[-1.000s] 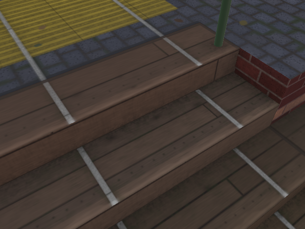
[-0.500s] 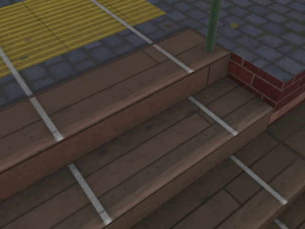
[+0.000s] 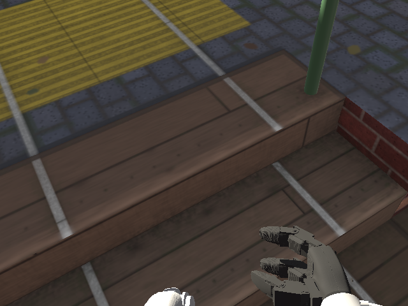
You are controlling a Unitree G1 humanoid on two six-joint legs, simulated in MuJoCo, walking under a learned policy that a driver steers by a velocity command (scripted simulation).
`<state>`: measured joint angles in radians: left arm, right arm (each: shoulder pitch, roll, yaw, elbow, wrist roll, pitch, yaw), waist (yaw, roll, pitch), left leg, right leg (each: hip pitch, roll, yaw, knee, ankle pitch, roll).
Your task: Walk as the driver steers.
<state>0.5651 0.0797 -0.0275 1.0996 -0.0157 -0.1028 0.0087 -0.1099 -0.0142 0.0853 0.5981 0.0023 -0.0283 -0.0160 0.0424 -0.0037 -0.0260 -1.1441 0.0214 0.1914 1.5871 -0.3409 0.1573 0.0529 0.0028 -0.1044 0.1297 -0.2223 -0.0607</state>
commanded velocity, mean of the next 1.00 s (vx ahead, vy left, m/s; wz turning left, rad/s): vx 0.49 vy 0.00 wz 0.12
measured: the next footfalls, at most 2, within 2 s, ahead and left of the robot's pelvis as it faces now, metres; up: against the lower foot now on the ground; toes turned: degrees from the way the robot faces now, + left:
left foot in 0.06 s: +0.18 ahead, +0.06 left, +0.15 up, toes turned +5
right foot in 0.58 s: +0.59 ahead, -0.10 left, +0.30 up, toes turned -7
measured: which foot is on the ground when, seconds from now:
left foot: up 0.00-0.04, down 0.06-0.60, up 0.62-1.00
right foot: down 0.00-0.08, up 0.10-0.56, down 0.58-1.00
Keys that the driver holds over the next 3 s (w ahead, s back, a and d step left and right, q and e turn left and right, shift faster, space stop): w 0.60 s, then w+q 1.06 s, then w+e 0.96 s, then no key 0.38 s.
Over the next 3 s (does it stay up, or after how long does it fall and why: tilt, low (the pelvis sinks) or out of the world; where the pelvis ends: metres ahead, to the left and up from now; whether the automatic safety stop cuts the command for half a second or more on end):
stays up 1.65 0.30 0.44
